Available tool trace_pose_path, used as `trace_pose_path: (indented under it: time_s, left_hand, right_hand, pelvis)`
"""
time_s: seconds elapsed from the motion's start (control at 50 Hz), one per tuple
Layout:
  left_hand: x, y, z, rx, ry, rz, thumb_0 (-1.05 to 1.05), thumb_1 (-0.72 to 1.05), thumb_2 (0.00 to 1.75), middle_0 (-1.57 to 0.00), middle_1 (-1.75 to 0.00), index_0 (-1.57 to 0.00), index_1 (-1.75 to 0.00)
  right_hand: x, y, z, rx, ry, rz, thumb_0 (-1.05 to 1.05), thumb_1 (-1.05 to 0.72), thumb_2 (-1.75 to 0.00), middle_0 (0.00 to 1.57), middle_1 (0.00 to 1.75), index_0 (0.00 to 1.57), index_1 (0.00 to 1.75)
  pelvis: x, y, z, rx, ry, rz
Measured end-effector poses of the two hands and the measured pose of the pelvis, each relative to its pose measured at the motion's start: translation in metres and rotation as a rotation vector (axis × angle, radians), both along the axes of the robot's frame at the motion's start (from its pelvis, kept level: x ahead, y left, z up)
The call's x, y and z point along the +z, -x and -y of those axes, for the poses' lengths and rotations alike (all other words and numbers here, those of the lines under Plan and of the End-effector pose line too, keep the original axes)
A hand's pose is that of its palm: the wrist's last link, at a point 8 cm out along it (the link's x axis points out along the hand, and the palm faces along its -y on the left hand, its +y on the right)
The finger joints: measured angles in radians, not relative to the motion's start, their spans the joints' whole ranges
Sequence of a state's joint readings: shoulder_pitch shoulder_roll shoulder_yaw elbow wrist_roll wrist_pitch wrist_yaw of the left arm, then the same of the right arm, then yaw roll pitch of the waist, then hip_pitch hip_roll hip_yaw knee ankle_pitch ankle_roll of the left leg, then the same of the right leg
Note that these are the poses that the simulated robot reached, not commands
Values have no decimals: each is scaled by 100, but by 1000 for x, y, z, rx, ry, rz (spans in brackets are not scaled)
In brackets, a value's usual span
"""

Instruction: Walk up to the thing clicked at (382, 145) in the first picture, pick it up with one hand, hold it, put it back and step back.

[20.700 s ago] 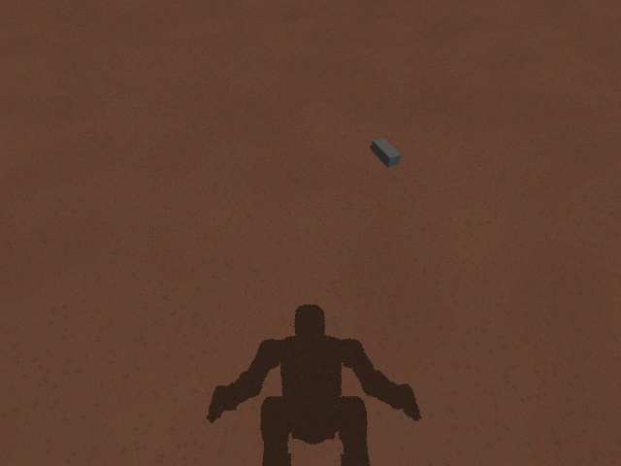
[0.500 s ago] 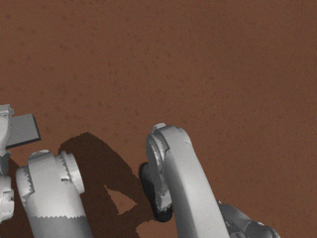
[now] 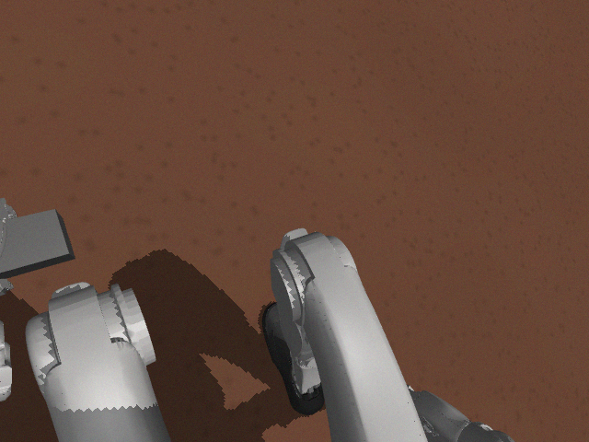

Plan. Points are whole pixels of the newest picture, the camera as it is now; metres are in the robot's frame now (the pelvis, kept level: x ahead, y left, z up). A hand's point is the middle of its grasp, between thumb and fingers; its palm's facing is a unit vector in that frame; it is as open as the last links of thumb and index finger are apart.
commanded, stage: close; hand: left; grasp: from above
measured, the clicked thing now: out of the picture +0.39 +0.30 -0.27
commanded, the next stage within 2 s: settle in 0.62 s
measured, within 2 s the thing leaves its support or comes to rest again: leaves its support in 1.10 s
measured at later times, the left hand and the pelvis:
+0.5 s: hand out of the picture +0.38 +0.30 -0.24, palm faces -0.41 -0.16 -0.90, open 10.2 cm; pelvis +0.00 +0.00 +0.00, yaw +0 degrees
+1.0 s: hand out of the picture +0.38 +0.30 -0.24, palm faces -0.41 -0.17 -0.90, open 9.9 cm; pelvis +0.00 +0.00 +0.00, yaw +0 degrees
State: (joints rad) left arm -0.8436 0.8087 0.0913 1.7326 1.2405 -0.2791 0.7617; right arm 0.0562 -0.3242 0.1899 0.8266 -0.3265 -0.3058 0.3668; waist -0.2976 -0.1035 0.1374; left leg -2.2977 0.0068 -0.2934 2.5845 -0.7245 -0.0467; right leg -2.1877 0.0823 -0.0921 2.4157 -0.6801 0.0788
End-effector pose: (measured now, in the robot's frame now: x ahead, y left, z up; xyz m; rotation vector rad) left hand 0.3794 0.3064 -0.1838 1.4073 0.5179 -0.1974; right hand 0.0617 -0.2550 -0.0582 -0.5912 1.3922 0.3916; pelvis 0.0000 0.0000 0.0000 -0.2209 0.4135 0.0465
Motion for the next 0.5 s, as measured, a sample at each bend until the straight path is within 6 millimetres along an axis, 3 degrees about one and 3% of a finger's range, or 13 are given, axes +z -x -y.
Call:
trace_pose_path:
  time_s: [0.5]
  left_hand:
    - [1,-1,2,29,-29,21,2,4,52,-57,-60,-63,-57]
  right_hand:
    - [14,-15,10,21,19,62,0,-89,-90,20,30,20,30]
  pelvis:
    - [2,0,-1,4,5,-11]
